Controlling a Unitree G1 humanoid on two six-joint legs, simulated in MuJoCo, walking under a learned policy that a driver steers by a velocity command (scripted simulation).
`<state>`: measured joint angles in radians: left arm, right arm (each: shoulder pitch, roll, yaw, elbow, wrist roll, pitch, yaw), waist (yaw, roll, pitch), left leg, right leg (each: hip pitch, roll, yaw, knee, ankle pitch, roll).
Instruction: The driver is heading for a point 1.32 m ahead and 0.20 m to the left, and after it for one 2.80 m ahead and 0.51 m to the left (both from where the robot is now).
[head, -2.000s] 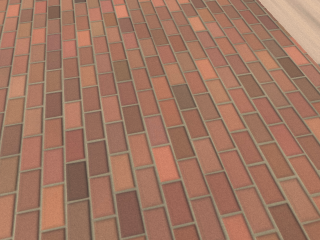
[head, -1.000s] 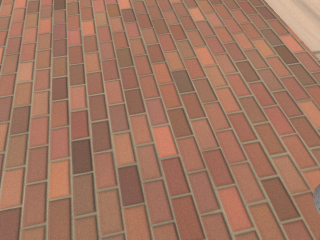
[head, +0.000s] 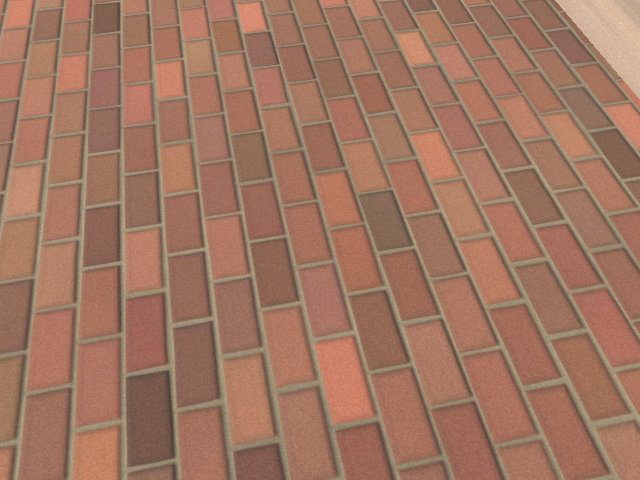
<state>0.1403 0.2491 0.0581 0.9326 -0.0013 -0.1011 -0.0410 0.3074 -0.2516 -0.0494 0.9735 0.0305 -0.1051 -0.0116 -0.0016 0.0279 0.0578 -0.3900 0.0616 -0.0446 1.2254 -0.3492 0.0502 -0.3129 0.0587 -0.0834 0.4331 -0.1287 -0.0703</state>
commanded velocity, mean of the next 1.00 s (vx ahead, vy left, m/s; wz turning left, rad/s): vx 0.50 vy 0.00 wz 0.00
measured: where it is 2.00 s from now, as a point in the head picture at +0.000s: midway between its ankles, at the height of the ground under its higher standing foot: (323, 221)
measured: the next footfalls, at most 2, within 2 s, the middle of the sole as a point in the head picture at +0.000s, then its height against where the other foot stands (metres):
left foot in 0.38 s outside the picture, level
right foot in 0.94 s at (371, 364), level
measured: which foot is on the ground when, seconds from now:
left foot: up 0.00-0.36, down 0.38-0.96, up 0.98-1.00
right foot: down 0.00-0.38, up 0.40-0.92, down 0.94-1.00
